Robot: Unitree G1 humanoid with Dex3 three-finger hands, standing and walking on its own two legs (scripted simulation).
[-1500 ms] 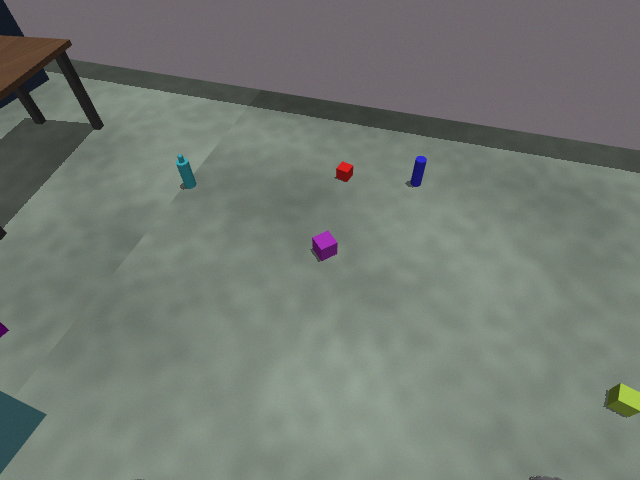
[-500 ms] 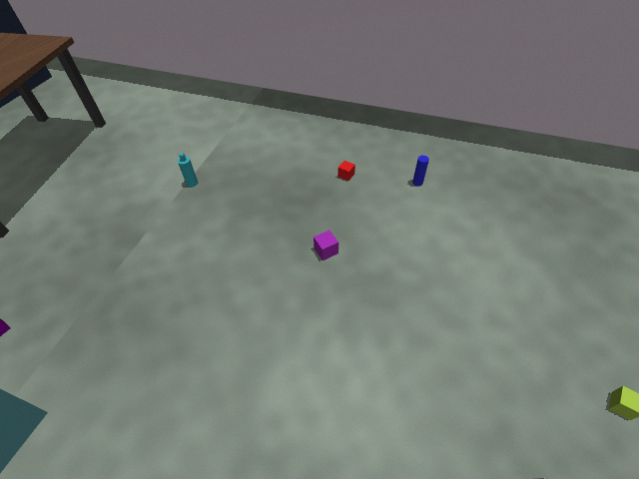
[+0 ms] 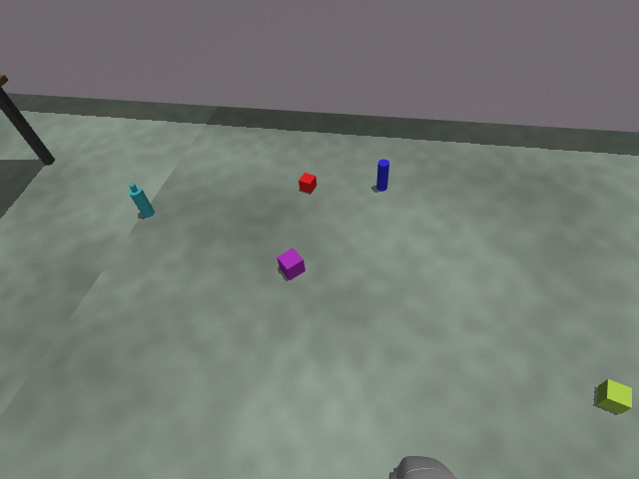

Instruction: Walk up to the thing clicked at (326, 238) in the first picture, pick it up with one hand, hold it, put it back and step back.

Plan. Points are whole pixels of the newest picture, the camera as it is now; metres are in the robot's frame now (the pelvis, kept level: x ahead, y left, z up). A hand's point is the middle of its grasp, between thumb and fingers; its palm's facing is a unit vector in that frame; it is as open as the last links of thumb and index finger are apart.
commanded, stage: walk up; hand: left
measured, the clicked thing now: (291, 264) +0.93 +0.18 -0.71
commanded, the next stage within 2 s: none
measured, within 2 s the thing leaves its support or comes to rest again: neither
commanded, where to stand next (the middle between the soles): +0.52 +0.00 m, yaw -7 degrees
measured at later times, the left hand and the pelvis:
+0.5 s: hand (158, 369) +0.29 +0.30 -0.13, palm faces -0.18 -0.92 -0.35, open 7.4 cm; pelvis +0.19 +0.04 +0.02, yaw -6 degrees
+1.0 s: hand (211, 262) +0.48 +0.24 -0.09, palm faces -0.16 -0.91 -0.39, open 7.4 cm; pelvis +0.36 +0.00 +0.02, yaw -9 degrees
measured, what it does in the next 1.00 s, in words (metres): walks ahead: left foot, then right foot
